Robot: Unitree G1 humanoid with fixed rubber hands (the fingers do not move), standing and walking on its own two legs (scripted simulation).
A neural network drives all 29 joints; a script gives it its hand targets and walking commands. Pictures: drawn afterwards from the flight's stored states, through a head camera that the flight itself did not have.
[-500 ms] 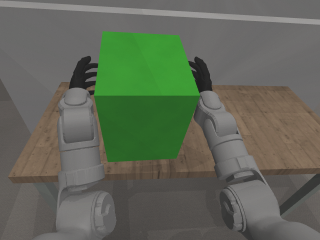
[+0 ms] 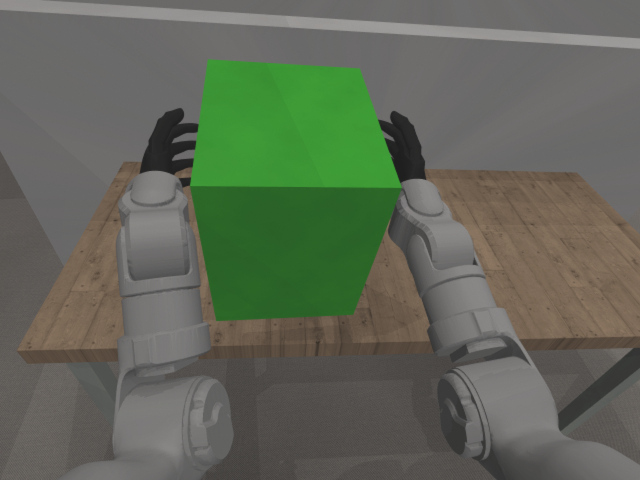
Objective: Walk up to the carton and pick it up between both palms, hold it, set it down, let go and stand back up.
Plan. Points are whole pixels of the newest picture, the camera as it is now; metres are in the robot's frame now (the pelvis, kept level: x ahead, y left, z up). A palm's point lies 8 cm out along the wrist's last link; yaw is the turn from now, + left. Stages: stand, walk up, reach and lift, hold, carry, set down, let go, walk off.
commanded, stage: hold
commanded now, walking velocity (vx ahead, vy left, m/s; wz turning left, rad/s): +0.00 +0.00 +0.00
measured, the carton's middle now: (286, 197) +0.40 +0.01 +0.18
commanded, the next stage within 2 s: none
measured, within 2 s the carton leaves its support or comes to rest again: neither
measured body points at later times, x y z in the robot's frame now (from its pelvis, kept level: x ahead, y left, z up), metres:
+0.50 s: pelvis +0.00 +0.00 +0.00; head -0.05 +0.03 +0.45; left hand +0.38 +0.16 +0.23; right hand +0.38 -0.12 +0.23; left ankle +0.04 +0.12 -0.75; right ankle +0.01 -0.11 -0.75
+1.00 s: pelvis +0.00 +0.00 +0.00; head -0.05 +0.03 +0.44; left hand +0.37 +0.15 +0.23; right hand +0.38 -0.13 +0.23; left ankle +0.04 +0.12 -0.75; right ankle +0.01 -0.11 -0.75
